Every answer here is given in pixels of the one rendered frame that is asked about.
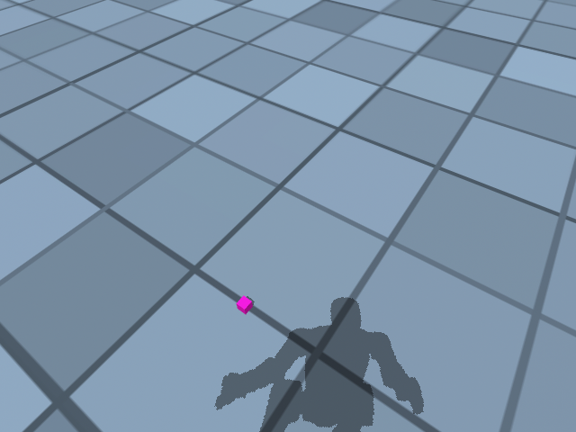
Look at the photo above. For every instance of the cube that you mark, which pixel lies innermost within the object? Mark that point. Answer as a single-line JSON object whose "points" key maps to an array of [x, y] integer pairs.
{"points": [[244, 304]]}

